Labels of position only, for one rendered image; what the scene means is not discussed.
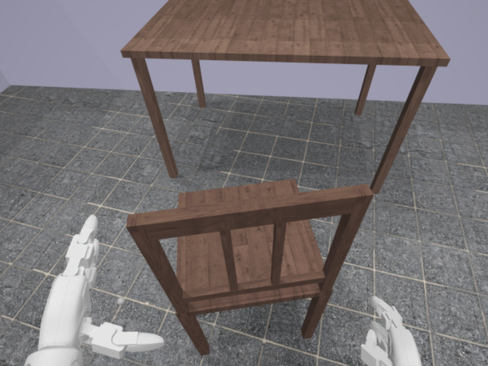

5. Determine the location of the left robot forearm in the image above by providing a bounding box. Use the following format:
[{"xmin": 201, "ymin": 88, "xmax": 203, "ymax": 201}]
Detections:
[{"xmin": 24, "ymin": 346, "xmax": 83, "ymax": 366}]

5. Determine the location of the table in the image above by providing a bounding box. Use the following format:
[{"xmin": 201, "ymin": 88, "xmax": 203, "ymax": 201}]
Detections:
[{"xmin": 121, "ymin": 0, "xmax": 450, "ymax": 194}]

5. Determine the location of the robot right hand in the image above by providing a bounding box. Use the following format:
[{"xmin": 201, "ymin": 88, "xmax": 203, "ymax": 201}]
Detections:
[{"xmin": 361, "ymin": 296, "xmax": 422, "ymax": 366}]

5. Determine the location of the robot left hand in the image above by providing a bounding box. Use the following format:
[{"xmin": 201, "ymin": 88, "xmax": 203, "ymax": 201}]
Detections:
[{"xmin": 38, "ymin": 214, "xmax": 165, "ymax": 359}]

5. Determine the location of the chair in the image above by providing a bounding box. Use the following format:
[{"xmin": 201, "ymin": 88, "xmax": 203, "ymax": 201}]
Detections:
[{"xmin": 126, "ymin": 179, "xmax": 374, "ymax": 355}]

